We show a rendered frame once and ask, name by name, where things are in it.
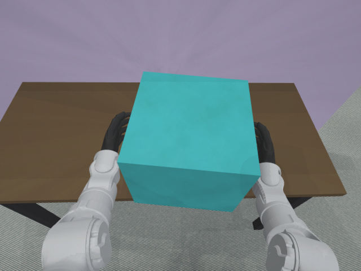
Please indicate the carton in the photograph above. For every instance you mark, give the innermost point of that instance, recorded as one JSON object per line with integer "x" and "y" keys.
{"x": 190, "y": 142}

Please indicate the left robot hand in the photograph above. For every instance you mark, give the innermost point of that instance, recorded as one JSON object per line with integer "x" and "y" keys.
{"x": 113, "y": 137}

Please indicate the left robot forearm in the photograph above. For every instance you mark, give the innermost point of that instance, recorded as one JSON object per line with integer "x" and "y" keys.
{"x": 99, "y": 194}

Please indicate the robot right upper arm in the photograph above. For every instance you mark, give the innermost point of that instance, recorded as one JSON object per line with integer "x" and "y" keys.
{"x": 292, "y": 252}

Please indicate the right robot hand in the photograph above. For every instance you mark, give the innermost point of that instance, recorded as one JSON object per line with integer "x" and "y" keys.
{"x": 265, "y": 146}

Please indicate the robot left upper arm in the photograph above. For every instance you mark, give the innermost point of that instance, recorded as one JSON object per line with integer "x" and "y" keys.
{"x": 81, "y": 245}

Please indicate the right robot forearm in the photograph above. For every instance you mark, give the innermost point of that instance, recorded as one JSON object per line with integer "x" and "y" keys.
{"x": 275, "y": 211}

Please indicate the table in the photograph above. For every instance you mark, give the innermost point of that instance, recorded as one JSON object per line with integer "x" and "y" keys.
{"x": 51, "y": 132}

